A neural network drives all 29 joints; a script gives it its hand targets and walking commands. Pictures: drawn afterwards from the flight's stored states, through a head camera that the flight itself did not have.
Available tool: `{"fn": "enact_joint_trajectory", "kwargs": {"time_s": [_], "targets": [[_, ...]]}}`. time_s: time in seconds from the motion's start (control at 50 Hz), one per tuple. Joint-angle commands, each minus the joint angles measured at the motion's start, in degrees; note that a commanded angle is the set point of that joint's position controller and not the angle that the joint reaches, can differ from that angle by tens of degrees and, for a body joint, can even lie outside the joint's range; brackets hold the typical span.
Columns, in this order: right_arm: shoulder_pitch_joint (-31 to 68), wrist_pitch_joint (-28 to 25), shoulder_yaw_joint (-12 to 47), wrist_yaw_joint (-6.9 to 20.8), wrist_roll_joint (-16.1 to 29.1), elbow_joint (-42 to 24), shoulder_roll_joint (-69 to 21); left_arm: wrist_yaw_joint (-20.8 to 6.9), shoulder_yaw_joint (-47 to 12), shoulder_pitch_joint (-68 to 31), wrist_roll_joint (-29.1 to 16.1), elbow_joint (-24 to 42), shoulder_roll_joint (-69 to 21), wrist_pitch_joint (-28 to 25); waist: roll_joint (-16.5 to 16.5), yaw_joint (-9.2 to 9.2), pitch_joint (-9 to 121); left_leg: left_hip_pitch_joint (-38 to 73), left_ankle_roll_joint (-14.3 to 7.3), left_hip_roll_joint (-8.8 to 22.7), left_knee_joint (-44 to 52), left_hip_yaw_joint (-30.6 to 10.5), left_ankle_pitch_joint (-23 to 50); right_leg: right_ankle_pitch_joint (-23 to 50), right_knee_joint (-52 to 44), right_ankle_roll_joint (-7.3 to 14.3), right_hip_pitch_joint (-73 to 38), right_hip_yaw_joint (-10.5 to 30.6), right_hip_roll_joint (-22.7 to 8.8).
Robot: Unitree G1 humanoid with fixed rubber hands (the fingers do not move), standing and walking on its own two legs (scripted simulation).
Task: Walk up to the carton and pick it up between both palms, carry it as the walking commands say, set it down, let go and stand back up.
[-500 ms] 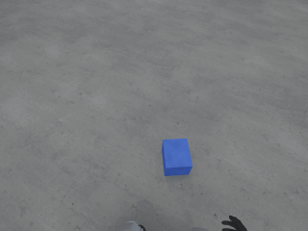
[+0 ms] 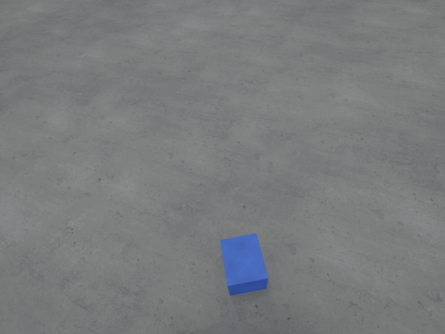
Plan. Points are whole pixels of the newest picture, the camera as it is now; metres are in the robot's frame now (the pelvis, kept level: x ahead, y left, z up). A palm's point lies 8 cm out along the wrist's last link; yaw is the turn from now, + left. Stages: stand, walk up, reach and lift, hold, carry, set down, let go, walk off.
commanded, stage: walk up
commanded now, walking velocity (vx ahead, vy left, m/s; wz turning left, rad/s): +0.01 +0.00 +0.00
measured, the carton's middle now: (243, 264) +0.47 -0.02 -0.70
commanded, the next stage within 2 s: none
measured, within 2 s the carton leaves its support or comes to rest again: neither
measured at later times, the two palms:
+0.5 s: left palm out of the picture -0.02 +0.20 -0.14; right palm out of the picture +0.03 -0.26 -0.16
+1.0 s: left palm out of the picture -0.01 +0.16 -0.14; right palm out of the picture -0.02 -0.25 -0.15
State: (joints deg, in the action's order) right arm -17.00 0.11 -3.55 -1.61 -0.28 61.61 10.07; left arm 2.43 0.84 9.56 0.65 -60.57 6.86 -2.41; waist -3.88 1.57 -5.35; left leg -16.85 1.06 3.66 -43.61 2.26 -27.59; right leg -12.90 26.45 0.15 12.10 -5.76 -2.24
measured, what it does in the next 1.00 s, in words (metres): steps on the spot: left foot, then right foot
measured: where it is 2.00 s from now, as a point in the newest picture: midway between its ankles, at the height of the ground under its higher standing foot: outside the picture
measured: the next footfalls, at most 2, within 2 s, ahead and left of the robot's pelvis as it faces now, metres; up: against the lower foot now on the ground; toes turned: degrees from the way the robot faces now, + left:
left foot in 0.14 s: +0.06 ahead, +0.10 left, +0.00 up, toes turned +1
right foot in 0.44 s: -0.02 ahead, -0.13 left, +0.00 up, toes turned -1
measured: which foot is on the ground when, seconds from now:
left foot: up 0.00-0.12, down 0.14-1.00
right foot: down 0.00-0.22, up 0.24-0.42, down 0.44-1.00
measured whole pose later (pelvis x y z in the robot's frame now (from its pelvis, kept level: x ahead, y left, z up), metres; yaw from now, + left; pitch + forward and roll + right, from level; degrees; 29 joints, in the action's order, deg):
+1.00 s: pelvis +0.00 -0.04 +0.00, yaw +1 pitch -1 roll +0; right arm -17.3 0.6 -1.4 -1.1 0.1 66.8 7.2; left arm 1.1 2.1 16.9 0.8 -64.4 6.3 -0.4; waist -0.8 0.0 -0.6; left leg -12.8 1.7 3.2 -28.0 0.2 -19.4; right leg -22.0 23.0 2.4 3.9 -3.1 1.3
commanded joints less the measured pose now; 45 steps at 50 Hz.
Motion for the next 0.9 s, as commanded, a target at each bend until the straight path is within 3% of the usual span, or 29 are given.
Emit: {"fn": "enact_joint_trajectory", "kwargs": {"time_s": [0.0, 0.02, 0.06, 0.08, 0.1, 0.12, 0.16, 0.2, 0.22, 0.26, 0.28, 0.3, 0.32, 0.36, 0.38, 0.4, 0.42, 0.44, 0.46, 0.48, 0.5, 0.52, 0.54, 0.56, 0.58, 0.62, 0.66, 0.76, 0.88], "targets": [[-4.23, 1.14, 0.36, -0.52, 0.23, 0.10, 1.34, 0.03, 0.94, 2.12, -0.07, 1.33, 7.34, 0.09, 15.06, -0.64, 10.70, 1.86, -0.51, -0.75, 7.35, 0.12, 5.91, 45.43, -5.07, 7.10, -11.40, 5.47, -10.78], [-3.08, 1.51, 1.12, -0.61, 0.03, 0.33, 0.49, 0.18, 0.55, 3.94, -0.25, 0.40, 6.08, 0.33, 11.70, -1.22, 7.84, 2.69, -0.33, -0.78, 8.92, 0.58, 7.90, 42.31, -5.32, 6.73, -8.86, 6.19, -10.85], [-3.78, 1.54, 1.09, -0.68, -0.11, 0.30, 1.17, 0.26, 1.27, 1.62, -0.31, 0.36, 7.72, 1.60, 12.90, -0.07, 7.23, 8.29, -0.90, 0.07, 15.46, 0.40, 17.06, 30.95, -6.28, 5.78, -2.64, 6.16, -10.17], [-3.08, 1.08, 0.14, -0.85, -0.63, -0.08, 3.55, 0.55, 2.02, 1.45, -0.22, -0.21, 8.21, 1.90, 10.04, 0.07, 6.58, 9.66, -1.01, 0.72, 19.60, -0.99, 25.62, 25.45, -5.61, 4.09, -1.96, 6.56, -10.25], [-1.74, 0.88, -0.59, -1.49, -0.63, 0.00, 7.04, 0.82, 3.50, 2.68, -1.65, -0.73, 11.56, 2.54, 7.86, -1.37, 4.38, 6.92, -0.16, 4.14, 15.54, -3.05, 45.29, 33.88, 2.40, 3.33, -0.23, 5.95, -7.19], [-1.72, 0.96, -1.13, -1.13, 0.15, -0.70, 8.39, 0.98, 3.49, 4.00, -1.74, -0.91, 9.13, 3.27, 4.22, -2.41, 5.41, 5.98, -2.10, 6.13, 14.00, -3.86, 56.20, 28.44, 4.50, 2.22, 1.10, 4.01, -5.44], [-3.23, 1.19, -1.47, -1.27, 0.15, 0.71, 11.40, 0.93, 3.78, 2.98, -1.61, 0.86, 9.12, 4.05, -4.59, 0.30, 8.51, 5.16, -8.81, 12.53, 17.15, -10.05, 65.96, 7.49, 14.19, 0.05, 1.90, 1.38, -0.26], [-0.24, 0.87, -1.71, -1.81, -0.59, -1.41, 10.84, 0.96, 4.52, 0.89, 0.20, 1.24, 7.74, 5.28, -10.47, 1.25, 10.38, 9.77, -16.30, 20.67, 21.84, -17.43, 66.43, -21.59, 30.51, -1.60, 10.21, 3.51, 2.59], [1.94, 0.64, -1.55, -1.96, -0.72, -2.21, 11.57, 0.64, 4.21, 1.44, 0.79, 1.81, 7.55, 5.65, -10.22, 0.80, 11.02, 6.24, -17.35, 19.56, 21.87, -15.63, 61.35, -22.69, 34.92, -1.89, 9.40, 6.86, 1.63], [7.44, 1.22, -0.95, -2.03, -2.08, -3.42, 9.68, 0.10, 4.28, 2.74, 1.15, 0.52, 6.51, 5.99, -5.97, -1.47, 7.08, -0.84, -14.31, 16.03, 24.27, -11.39, 45.60, -19.62, 35.03, -2.00, 8.48, 6.44, 1.55], [10.94, 1.41, -0.38, -1.78, -0.97, -3.12, 8.33, -0.22, 4.14, 2.66, 1.04, 0.31, 7.37, 6.21, -5.26, -2.61, 5.97, -3.90, -11.45, 11.47, 25.42, -8.19, 32.79, -15.89, 29.17, -1.36, 5.99, 6.59, 1.47], [11.83, 1.42, -0.03, -1.34, -1.87, -3.31, 6.90, -0.71, 3.34, 6.09, 1.30, -0.95, 4.86, 5.41, -6.72, -3.21, 10.04, 0.10, -8.04, 7.81, 29.80, -7.56, 11.13, -12.32, 19.59, -0.75, 3.72, 4.30, 1.66], [12.44, 1.40, -0.21, -1.12, -1.14, -3.63, 5.74, -1.01, 2.75, 6.87, 0.82, -1.70, 2.62, 5.18, -9.07, -3.61, 7.99, -1.87, -6.56, 7.50, 30.49, -7.63, 5.86, -9.62, 13.50, -0.84, 0.95, 2.80, 1.62], [8.23, 2.20, -0.04, -0.91, -0.39, -1.50, 6.50, -0.94, 2.53, 8.24, -0.23, -1.71, 3.63, 4.47, -6.42, -3.09, 6.58, 0.96, -5.56, 7.34, 28.16, -8.64, 5.90, -3.94, -1.48, 0.05, -4.54, 1.79, 2.91], [5.20, 2.30, 0.41, -0.83, -0.03, -0.58, 7.00, -0.66, 2.72, 8.87, -0.41, -1.64, 6.22, 3.84, -2.22, -2.19, 4.80, -0.95, -4.41, 6.29, 26.72, -9.35, 7.15, -0.18, -6.36, 1.52, -6.60, 4.57, 1.11], [2.77, 2.39, 1.23, -0.48, 0.93, 0.23, 3.68, -0.14, 2.04, 8.42, 0.19, -1.28, 8.21, 2.81, 8.77, -1.25, 4.55, 2.41, -2.28, 2.39, 19.48, -4.35, 12.55, -3.84, -14.60, 3.07, -1.97, 15.79, -8.28], [2.68, 2.38, 1.91, -0.41, 1.69, -0.38, 2.51, -0.41, 1.71, 4.20, -0.78, -0.30, 10.06, 2.49, 16.10, 0.52, 3.46, 2.12, -0.26, -1.13, 19.11, -2.31, 9.52, -4.57, -18.48, 4.02, 1.17, 21.39, -13.47], [4.55, 2.28, 1.56, -0.20, 1.68, -0.58, 2.92, -0.63, 0.68, 1.39, -1.09, -0.22, 7.72, 2.44, 12.51, 0.11, 2.40, 4.48, -0.32, -1.66, 18.51, -2.43, 11.19, -10.91, -19.03, 5.08, 4.53, 19.00, -11.86], [7.10, 1.96, 2.08, 0.07, 1.02, -0.54, 1.71, -0.34, 0.46, 1.11, -0.75, -0.40, 8.75, 1.82, 12.14, -0.85, -0.62, 7.44, -0.14, -1.27, 18.43, -2.66, 13.54, -8.68, -18.48, 4.67, 7.48, 19.29, -11.87], [8.03, 1.51, 2.00, 0.24, 0.39, -0.82, 2.68, -0.43, -0.08, 1.85, -1.00, -0.50, 6.44, 1.25, 8.41, -0.51, -0.75, 9.54, -0.51, -1.73, 19.86, -1.97, 18.40, -4.56, -17.24, 3.73, 5.08, 16.77, -8.64], [5.97, 1.01, 1.60, 0.20, -0.35, 0.26, 2.74, -0.52, 0.48, 2.55, -0.45, -0.96, 7.35, 1.00, 9.44, 0.19, 1.64, 10.19, -0.67, -0.41, 25.28, -3.51, 23.15, 4.55, -14.70, 2.95, 0.48, 12.06, -7.05], [4.89, 0.58, 1.43, -0.02, 0.18, 1.09, 3.51, -0.09, 0.91, 1.47, -0.96, -0.49, 8.47, 0.80, 10.96, 0.48, 1.09, 8.53, -0.87, -0.18, 25.52, -3.77, 23.87, 4.26, -14.95, 2.57, -0.54, 10.59, -5.58], [4.56, 0.21, 0.68, -0.01, -0.24, 1.92, 4.45, -0.04, 1.25, 4.35, -0.22, -1.14, 8.02, 0.41, 9.12, -1.41, 1.63, 7.65, -1.06, -0.33, 25.53, -3.64, 24.28, 10.68, -13.57, 2.08, -4.53, 11.79, -6.21], [1.58, -0.32, 1.06, -0.01, -0.54, 2.33, 3.88, -0.20, 1.13, 5.93, 0.22, -1.29, 8.72, 0.32, 11.85, -0.80, 3.33, 9.34, -1.49, 0.19, 24.93, -3.99, 24.61, 13.04, -11.95, 2.78, -5.97, 11.55, -5.65], [2.63, -0.37, 1.04, -0.01, -0.57, 2.19, 3.92, -0.30, 0.68, 7.52, -0.26, -1.83, 6.22, 0.39, 10.02, -1.88, 4.51, 10.19, -1.25, 0.68, 24.83, -4.01, 25.30, 12.71, -11.99, 2.13, -4.34, 10.73, -5.04], [3.26, -0.67, 1.58, 0.26, 0.03, 2.66, 2.42, -0.22, 0.72, 7.78, -0.16, -2.49, 5.69, 0.30, 7.13, -1.68, 3.55, 9.71, -1.10, 0.94, 23.63, -3.60, 24.49, 9.97, -13.20, 2.49, -2.97, 11.69, -5.51], [1.44, -0.86, 1.47, -0.19, 0.25, 2.53, 2.91, -0.18, 0.50, 7.41, 0.07, -2.91, 4.99, 0.38, 7.88, -0.97, 3.46, 9.00, -0.82, 1.30, 24.42, -2.90, 24.95, 12.15, -11.38, 2.59, -5.18, 11.07, -5.45], [0.26, -0.74, 2.35, -0.61, 0.57, 4.12, 2.02, -0.02, 1.15, 9.71, -0.43, -4.43, 5.33, 0.99, 5.52, -2.48, -1.05, 6.72, -1.20, 1.71, 24.35, -3.73, 24.57, 7.64, -11.59, 2.00, -3.49, 9.59, -4.05], [-3.24, -0.45, 2.40, -0.63, 0.07, 5.47, 0.54, -0.09, 0.65, 9.79, -0.02, -4.61, 4.64, 0.62, 3.61, -1.70, 0.76, 8.96, -0.71, 2.81, 24.40, -4.02, 27.64, 11.94, -10.01, 2.42, -3.76, 9.17, -3.59]]}}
